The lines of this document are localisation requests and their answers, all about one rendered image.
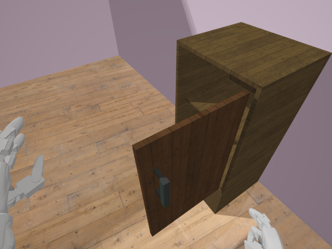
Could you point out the cupboard door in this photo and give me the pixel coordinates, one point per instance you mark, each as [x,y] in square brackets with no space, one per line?
[192,154]

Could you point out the robot left hand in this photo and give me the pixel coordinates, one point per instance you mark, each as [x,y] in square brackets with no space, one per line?
[10,143]

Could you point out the handle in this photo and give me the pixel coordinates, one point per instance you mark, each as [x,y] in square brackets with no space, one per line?
[164,192]

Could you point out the robot right hand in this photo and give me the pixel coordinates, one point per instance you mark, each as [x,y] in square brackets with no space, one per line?
[268,237]

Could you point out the robot left forearm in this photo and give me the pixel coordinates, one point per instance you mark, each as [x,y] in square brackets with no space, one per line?
[7,240]

